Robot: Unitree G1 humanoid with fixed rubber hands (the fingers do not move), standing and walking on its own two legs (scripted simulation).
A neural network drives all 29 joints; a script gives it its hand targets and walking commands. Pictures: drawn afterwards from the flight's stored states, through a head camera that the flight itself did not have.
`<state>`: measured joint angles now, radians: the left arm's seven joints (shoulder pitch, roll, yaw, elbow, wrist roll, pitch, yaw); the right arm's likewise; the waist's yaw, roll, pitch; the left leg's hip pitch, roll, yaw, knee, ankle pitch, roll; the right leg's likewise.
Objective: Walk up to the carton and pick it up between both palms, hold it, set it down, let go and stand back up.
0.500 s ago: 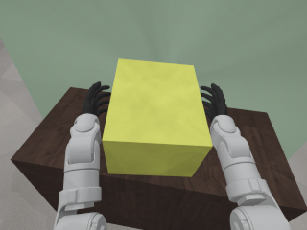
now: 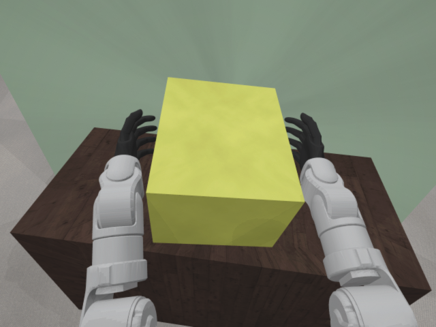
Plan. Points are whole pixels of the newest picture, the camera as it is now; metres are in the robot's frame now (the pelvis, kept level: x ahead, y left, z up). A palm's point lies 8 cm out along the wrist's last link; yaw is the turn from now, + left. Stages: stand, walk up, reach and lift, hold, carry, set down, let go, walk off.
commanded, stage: hold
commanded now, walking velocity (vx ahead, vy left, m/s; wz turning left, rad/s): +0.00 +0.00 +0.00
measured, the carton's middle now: (218, 159) +0.41 +0.00 +0.12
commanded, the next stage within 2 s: none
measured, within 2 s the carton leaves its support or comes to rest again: neither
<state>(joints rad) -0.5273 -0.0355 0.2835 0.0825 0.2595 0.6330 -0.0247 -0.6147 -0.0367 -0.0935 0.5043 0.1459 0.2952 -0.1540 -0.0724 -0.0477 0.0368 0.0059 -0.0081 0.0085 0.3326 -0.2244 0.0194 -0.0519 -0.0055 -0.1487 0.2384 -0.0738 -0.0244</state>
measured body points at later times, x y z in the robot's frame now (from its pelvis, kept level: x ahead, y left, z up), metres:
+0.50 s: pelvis -0.01 -0.01 +0.00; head -0.04 +0.02 +0.45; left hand +0.36 +0.17 +0.18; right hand +0.37 -0.16 +0.17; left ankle -0.02 +0.10 -0.75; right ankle +0.05 -0.10 -0.75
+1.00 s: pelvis -0.01 -0.01 +0.00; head -0.04 +0.01 +0.45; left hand +0.36 +0.17 +0.18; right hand +0.37 -0.16 +0.17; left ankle -0.02 +0.10 -0.75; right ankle +0.05 -0.10 -0.75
